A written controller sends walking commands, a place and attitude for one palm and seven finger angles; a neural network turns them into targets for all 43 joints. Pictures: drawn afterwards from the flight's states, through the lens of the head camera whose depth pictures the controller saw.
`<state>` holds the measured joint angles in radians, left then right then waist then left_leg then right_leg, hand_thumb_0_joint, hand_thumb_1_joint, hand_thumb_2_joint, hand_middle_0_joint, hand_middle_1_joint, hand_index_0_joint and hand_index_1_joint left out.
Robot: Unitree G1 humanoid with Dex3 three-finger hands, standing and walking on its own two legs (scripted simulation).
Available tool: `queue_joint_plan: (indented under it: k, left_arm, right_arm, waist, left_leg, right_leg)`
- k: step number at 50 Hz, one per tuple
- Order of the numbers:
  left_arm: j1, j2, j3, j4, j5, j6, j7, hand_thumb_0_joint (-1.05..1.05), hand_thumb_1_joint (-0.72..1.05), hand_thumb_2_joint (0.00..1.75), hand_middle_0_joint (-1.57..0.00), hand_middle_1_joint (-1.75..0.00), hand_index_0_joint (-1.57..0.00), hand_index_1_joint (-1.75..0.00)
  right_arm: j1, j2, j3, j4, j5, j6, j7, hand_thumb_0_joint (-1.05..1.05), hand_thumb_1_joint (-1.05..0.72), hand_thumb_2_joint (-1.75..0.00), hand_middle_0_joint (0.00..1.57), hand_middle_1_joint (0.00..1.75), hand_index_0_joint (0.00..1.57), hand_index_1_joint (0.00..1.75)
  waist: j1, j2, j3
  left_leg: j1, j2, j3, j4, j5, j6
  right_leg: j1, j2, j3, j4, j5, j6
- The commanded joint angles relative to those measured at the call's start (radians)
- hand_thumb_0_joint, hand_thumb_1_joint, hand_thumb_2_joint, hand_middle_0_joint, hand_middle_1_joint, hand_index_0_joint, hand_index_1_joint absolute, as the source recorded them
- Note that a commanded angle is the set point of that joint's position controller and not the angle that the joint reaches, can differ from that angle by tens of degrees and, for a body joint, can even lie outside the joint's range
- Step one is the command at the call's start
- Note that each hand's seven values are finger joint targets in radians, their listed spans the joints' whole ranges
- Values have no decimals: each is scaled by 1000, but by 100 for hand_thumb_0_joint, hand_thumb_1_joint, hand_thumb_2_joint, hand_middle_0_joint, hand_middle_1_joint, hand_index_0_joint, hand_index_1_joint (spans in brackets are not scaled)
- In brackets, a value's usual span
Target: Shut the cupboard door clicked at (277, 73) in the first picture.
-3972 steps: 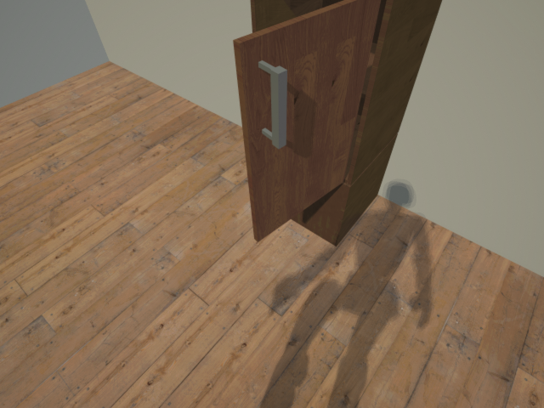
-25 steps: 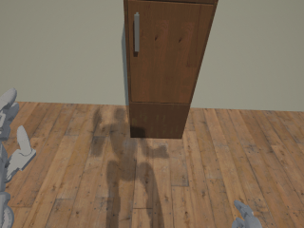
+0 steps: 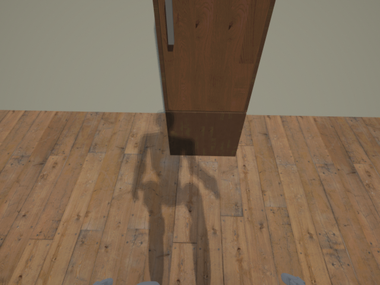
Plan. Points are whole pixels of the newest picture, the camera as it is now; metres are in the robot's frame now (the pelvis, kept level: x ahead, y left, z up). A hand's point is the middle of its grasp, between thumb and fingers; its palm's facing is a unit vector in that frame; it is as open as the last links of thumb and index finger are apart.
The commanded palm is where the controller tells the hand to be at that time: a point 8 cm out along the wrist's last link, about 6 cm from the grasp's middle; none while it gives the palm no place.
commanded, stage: let the arm hang, fingers relaxed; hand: left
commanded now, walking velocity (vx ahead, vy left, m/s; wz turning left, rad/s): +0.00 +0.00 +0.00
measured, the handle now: (170, 17) +0.92 +0.10 +0.13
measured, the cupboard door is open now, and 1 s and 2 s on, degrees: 0 0 0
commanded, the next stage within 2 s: look to check the result in 0.84 s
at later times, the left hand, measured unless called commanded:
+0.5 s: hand out of the picture -0.01 +0.20 -0.16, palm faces +0.03 -0.98 -0.21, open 7.4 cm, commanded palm none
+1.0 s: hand out of the picture -0.02 +0.19 -0.16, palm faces +0.02 -0.99 -0.15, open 7.4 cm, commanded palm none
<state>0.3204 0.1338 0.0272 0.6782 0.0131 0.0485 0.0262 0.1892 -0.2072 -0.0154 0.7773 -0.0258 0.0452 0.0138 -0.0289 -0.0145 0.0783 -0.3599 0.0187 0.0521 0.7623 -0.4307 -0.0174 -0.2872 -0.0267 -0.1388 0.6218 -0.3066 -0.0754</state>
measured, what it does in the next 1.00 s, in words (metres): steps on the spot: left foot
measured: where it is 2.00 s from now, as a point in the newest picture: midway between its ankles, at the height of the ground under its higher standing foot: outside the picture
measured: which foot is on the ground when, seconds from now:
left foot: up 0.00-0.02, down 0.04-1.00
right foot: down 0.00-1.00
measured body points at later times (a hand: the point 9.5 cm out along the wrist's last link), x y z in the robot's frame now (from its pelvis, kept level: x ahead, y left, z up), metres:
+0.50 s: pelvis +0.01 +0.03 +0.02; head +0.00 +0.01 +0.47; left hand -0.01 +0.25 -0.14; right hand -0.02 -0.18 -0.15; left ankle +0.03 +0.12 -0.73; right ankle +0.02 -0.07 -0.73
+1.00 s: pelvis +0.01 +0.04 +0.02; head +0.01 +0.04 +0.47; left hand -0.02 +0.24 -0.15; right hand -0.03 -0.16 -0.15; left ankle +0.03 +0.12 -0.73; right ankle +0.02 -0.07 -0.73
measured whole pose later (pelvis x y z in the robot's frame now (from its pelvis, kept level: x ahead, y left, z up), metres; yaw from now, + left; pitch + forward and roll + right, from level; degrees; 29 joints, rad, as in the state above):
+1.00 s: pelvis +0.01 +0.04 +0.02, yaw -2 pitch -2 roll +0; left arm 0.34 0.09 0.02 1.17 0.01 -0.01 0.04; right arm 0.35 -0.11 0.01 1.14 -0.02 0.00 -0.04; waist -0.01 0.01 0.02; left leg -0.16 -0.02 0.10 0.40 -0.20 0.06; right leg -0.17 -0.02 -0.09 0.41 -0.20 -0.01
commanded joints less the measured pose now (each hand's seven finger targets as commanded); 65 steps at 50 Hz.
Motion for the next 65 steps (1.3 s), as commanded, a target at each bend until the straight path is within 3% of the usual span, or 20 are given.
queue_joint_plan:
  k: [1,2,3,4,5,6,8,11,13,15,28,36,41,47,55,65]
  left_arm:
    - [-33,163,25,51,-4,-54,-3,0,90,90,-20,-30,-20,-30]
    - [9,103,33,73,-2,-52,0,0,90,90,-20,-30,-20,-30]
    - [17,113,27,103,1,-46,0,0,90,90,-20,-30,-20,-30]
    - [19,114,23,141,7,-48,1,0,90,90,-20,-30,-20,-30]
    - [-10,139,28,184,8,-44,-2,0,90,90,-20,-30,-20,-30]
    - [-19,150,28,214,2,-44,-5,0,90,90,-20,-30,-20,-30]
    - [-8,147,22,264,-1,-50,-7,0,90,90,-20,-30,-20,-30]
    - [6,127,11,335,-2,-60,-7,0,90,90,-20,-30,-20,-30]
    - [8,122,8,366,-3,-65,-5,0,90,90,-20,-30,-20,-30]
    - [14,106,4,395,-4,-68,-2,0,90,90,-20,-30,-20,-30]
    - [75,80,0,473,-4,-59,11,0,90,90,-20,-30,-20,-30]
    - [89,53,2,479,-4,-61,14,0,90,90,-20,-30,-20,-30]
    - [93,43,2,482,-1,-59,15,0,90,90,-20,-30,-20,-30]
    - [97,36,3,483,2,-57,15,0,90,90,-20,-30,-20,-30]
    - [104,42,1,481,2,-63,16,0,90,90,-20,-30,-20,-30]
    - [100,52,0,479,2,-63,16,0,90,90,-20,-30,-20,-30]
  right_arm:
    - [75,-74,-7,36,-1,-40,-20,0,-90,-90,20,30,20,30]
    - [55,-104,-13,34,-14,-50,-31,0,-90,-90,20,30,20,30]
    - [22,-115,-12,35,-12,-43,-37,0,-90,-90,20,30,20,30]
    - [7,-101,-6,59,-14,-35,-41,0,-90,-90,20,30,20,30]
    - [10,-79,-3,83,-9,-37,-40,0,-90,-90,20,30,20,30]
    - [32,-65,1,105,-5,-36,-42,0,-90,-90,20,30,20,30]
    - [70,-63,4,141,0,-38,-46,0,-90,-90,20,30,20,30]
    - [117,-52,6,182,5,-45,-49,0,-90,-90,20,30,20,30]
    - [141,-55,5,209,8,-47,-49,0,-90,-90,20,30,20,30]
    - [165,-46,9,241,6,-48,-50,0,-90,-90,20,30,20,30]
    - [210,-1,21,342,10,-45,-54,0,-90,-90,20,30,20,30]
    - [233,26,20,356,8,-51,-58,0,-90,-90,20,30,20,30]
    - [239,28,19,355,9,-53,-61,0,-90,-90,20,30,20,30]
    - [240,19,14,348,9,-52,-61,0,-90,-90,20,30,20,30]
    - [227,16,12,344,12,-56,-58,0,-90,-90,20,30,20,30]
    - [215,11,15,348,12,-56,-57,0,-90,-90,20,30,20,30]
  waist:
    - [-3,140,-141]
    - [26,290,-138]
    - [45,273,-113]
    - [50,211,-71]
    - [37,284,-27]
    - [32,302,-6]
    - [34,254,3]
    - [25,79,-35]
    - [20,-4,-37]
    - [14,-47,-34]
    - [26,11,59]
    - [24,37,34]
    - [22,59,54]
    - [19,38,62]
    - [17,6,29]
    - [17,8,39]
  left_leg:
    - [242,69,-129,-326,325,37]
    - [182,166,-231,-361,377,88]
    - [91,188,-235,-386,302,109]
    - [-2,146,-190,-394,129,90]
    - [-15,95,-165,-413,87,59]
    - [0,87,-159,-432,89,50]
    - [26,96,-154,-450,129,50]
    - [81,92,-135,-446,173,50]
    - [131,90,-119,-439,213,49]
    - [150,87,-112,-442,222,50]
    - [120,77,-95,-474,183,55]
    - [117,75,-98,-475,188,58]
    - [101,83,-113,-494,172,61]
    - [100,89,-124,-509,125,65]
    - [140,85,-109,-487,194,67]
    - [149,86,-106,-489,214,65]
  right_leg:
    - [-25,-120,181,-190,60,20]
    - [22,-67,140,-185,46,51]
    - [110,-55,125,-210,35,58]
    - [162,-53,158,-279,2,48]
    - [142,-76,172,-291,1,32]
    - [134,-78,173,-294,16,25]
    - [151,-72,158,-309,72,24]
    - [169,-88,161,-339,91,25]
    - [140,-93,162,-353,78,24]
    - [126,-95,166,-360,66,26]
    - [83,-86,165,-335,41,32]
    - [100,-84,162,-314,74,32]
    - [99,-76,157,-301,94,35]
    - [81,-71,158,-296,81,40]
    - [85,-79,164,-296,105,42]
    - [83,-80,165,-298,112,45]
